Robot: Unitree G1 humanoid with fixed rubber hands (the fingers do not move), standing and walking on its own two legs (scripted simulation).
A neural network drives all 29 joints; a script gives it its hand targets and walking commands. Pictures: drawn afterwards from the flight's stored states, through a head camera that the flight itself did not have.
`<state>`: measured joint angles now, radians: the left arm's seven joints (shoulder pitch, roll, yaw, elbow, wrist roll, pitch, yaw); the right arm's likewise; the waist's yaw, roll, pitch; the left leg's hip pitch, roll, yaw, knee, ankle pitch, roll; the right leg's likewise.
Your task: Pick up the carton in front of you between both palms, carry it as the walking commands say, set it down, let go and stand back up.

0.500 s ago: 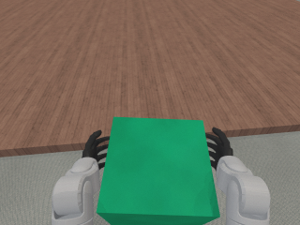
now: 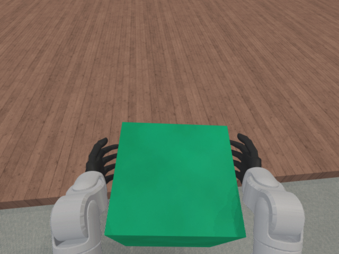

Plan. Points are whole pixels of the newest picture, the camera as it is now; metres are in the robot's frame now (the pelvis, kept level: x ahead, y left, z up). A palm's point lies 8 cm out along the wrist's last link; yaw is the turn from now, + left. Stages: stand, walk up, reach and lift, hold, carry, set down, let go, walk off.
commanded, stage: carry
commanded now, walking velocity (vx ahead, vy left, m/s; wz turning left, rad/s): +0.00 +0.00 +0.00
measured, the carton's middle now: (171, 192) +0.26 +0.00 +0.04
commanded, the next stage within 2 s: none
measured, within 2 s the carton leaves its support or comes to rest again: neither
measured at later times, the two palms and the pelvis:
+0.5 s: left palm (122, 69) +0.59 +0.14 +0.14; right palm (223, 68) +0.60 -0.16 +0.15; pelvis +0.23 -0.01 +0.01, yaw +2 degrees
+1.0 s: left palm (108, 65) +0.66 +0.20 +0.12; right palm (199, 59) +0.68 -0.10 +0.13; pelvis +0.31 +0.03 +0.02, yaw +2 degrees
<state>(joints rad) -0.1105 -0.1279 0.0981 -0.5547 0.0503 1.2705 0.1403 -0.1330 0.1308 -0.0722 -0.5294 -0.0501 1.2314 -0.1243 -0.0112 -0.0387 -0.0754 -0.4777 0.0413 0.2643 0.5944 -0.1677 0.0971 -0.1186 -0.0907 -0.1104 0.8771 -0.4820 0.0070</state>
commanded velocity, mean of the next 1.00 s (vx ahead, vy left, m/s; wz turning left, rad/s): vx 0.00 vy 0.00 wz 0.00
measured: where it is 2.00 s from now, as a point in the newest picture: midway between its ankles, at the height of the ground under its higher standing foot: (164, 250)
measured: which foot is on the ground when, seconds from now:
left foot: down 0.00-0.84, up 0.86-0.96, down 0.98-1.00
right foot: up 0.00-0.30, down 0.32-1.00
